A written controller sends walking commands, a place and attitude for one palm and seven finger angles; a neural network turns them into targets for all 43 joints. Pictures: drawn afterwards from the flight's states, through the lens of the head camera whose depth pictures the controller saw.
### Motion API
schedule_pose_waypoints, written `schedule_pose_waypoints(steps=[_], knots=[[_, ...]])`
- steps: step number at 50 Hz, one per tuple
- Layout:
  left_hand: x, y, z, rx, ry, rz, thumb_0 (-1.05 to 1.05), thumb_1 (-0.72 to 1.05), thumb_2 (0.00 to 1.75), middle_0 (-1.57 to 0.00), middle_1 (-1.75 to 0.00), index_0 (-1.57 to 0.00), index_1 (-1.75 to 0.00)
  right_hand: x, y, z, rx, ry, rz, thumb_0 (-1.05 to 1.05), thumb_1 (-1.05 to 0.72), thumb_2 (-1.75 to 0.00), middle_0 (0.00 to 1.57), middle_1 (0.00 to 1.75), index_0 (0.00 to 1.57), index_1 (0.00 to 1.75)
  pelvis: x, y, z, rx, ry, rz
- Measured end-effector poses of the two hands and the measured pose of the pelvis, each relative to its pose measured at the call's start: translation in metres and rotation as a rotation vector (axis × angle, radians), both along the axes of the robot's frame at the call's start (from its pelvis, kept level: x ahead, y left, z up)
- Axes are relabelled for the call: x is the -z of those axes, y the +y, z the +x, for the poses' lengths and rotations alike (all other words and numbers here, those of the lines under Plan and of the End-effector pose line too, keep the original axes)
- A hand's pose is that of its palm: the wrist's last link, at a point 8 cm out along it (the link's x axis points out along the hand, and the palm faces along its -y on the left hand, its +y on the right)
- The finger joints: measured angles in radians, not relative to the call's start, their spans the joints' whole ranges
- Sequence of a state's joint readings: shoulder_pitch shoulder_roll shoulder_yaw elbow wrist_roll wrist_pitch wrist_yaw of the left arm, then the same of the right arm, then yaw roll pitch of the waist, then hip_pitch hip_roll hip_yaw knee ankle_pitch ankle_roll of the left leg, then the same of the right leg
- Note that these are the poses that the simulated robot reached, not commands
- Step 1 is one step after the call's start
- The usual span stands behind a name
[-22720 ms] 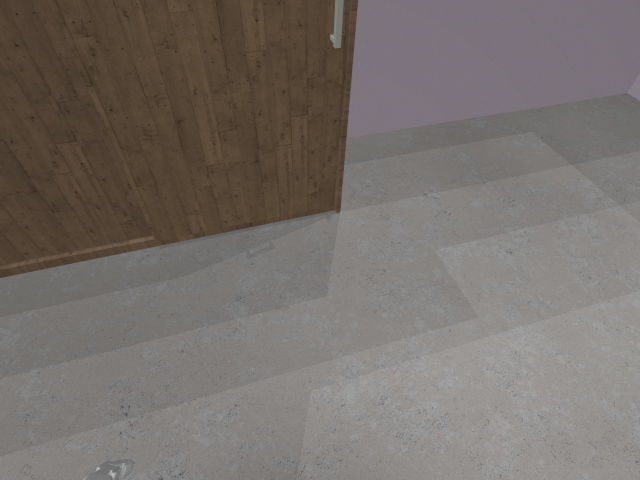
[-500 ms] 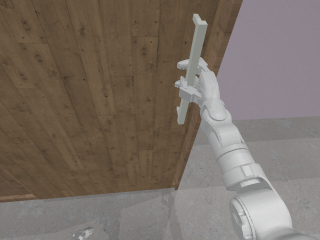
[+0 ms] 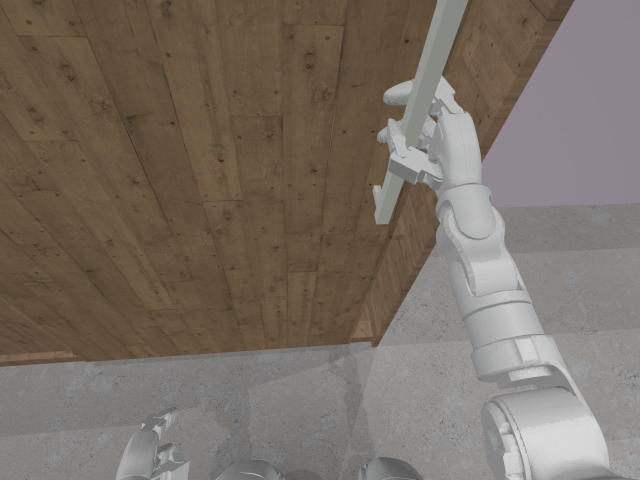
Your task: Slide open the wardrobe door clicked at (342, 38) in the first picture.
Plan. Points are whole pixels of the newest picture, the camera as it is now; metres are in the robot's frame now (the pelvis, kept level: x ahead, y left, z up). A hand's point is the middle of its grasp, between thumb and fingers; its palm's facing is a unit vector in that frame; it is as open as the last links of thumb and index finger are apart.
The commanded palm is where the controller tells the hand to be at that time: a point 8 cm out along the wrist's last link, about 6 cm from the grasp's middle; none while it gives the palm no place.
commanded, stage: step sideways, sliding the door along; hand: right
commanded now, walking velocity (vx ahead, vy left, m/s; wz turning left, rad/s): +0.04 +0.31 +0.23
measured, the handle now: (403, 126) +0.48 -0.05 +0.17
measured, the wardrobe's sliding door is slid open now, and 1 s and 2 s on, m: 0.07 0.28 0.61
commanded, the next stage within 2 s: none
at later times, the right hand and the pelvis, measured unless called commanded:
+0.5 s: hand (329, 151) +0.43 +0.03 +0.17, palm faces +0.10 +0.99 -0.08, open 6.0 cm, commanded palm +0.40 +0.04 +0.17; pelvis +0.00 +0.16 -0.01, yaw +2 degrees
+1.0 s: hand (190, 151) +0.41 +0.18 +0.17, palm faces +0.21 +0.98 -0.04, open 6.1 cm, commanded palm +0.37 +0.20 +0.17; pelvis +0.01 +0.32 +0.01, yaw -1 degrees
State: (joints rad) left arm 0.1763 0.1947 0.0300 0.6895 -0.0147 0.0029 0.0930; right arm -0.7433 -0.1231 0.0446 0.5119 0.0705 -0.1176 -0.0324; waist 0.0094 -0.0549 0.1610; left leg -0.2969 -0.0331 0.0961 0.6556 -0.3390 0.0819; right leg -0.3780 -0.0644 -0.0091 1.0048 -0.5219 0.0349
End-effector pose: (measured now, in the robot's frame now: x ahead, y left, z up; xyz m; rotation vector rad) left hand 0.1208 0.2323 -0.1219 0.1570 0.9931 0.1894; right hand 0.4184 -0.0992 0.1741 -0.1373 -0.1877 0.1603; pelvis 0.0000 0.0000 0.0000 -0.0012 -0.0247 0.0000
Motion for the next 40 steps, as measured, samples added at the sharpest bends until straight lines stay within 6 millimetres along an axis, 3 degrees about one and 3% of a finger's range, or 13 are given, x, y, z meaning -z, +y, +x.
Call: schedule_pose_waypoints(steps=[6,11,15,19,24,27,32,40], knots=[[-0.021,0.028,0.021,0.043,-0.038,0.064,0.02,0.91,0.89,-0.20,-0.30,-0.20,-0.30,0.002,0.015,-0.003,0.017,-0.012,0.033,-0.03,-0.73,-0.86,0.46,1.40,0.28,1.40,-0.011,0.018,-0.007,-0.005,0.020,-0.034],[-0.026,0.044,0.038,0.039,-0.115,0.061,0.01,0.91,0.89,-0.20,-0.30,-0.20,-0.30,0.006,0.026,-0.003,0.008,-0.061,0.070,-0.03,-0.75,-0.87,0.46,1.40,0.27,1.40,0.000,0.034,-0.011,-0.036,0.015,-0.028],[-0.027,0.053,0.040,0.073,-0.102,0.010,0.01,0.91,0.89,-0.20,-0.30,-0.20,-0.30,0.006,0.037,-0.006,0.035,-0.053,0.083,-0.02,-0.77,-0.87,0.46,1.40,0.25,1.40,-0.006,0.057,-0.012,-0.067,0.007,0.016],[-0.024,0.070,0.038,0.107,-0.080,-0.034,0.01,0.91,0.89,-0.20,-0.30,-0.20,-0.30,0.006,0.051,-0.009,0.084,-0.053,0.094,-0.01,-0.78,-0.87,0.46,1.40,0.24,1.40,-0.006,0.092,-0.008,-0.078,0.001,0.049],[-0.005,0.109,0.045,0.141,-0.106,-0.100,0.01,0.90,0.89,-0.21,-0.30,-0.20,-0.30,0.008,0.074,-0.013,0.209,-0.087,0.085,-0.01,-0.79,-0.88,0.46,1.40,0.20,1.40,0.011,0.152,0.000,-0.050,-0.021,0.044],[0.005,0.141,0.053,0.132,-0.100,-0.092,0.01,0.90,0.89,-0.21,-0.30,-0.20,-0.30,0.008,0.088,-0.017,0.281,-0.082,0.064,-0.02,-0.79,-0.87,0.46,1.40,0.17,1.40,0.011,0.174,0.000,-0.011,-0.023,0.042],[-0.002,0.189,0.062,0.105,-0.117,-0.007,0.02,0.91,0.89,-0.20,-0.30,-0.20,-0.30,0.007,0.111,-0.021,0.299,-0.069,0.102,-0.01,-0.79,-0.87,0.46,1.40,0.17,1.40,0.004,0.191,0.000,0.008,0.009,0.024],[-0.015,0.241,0.077,0.188,-0.158,-0.052,0.01,0.91,0.90,-0.20,-0.30,-0.20,-0.30,0.009,0.157,-0.030,0.315,-0.103,0.110,0.00,-0.79,-0.87,0.44,1.40,0.19,1.40,0.005,0.260,0.010,-0.013,-0.024,0.018]])
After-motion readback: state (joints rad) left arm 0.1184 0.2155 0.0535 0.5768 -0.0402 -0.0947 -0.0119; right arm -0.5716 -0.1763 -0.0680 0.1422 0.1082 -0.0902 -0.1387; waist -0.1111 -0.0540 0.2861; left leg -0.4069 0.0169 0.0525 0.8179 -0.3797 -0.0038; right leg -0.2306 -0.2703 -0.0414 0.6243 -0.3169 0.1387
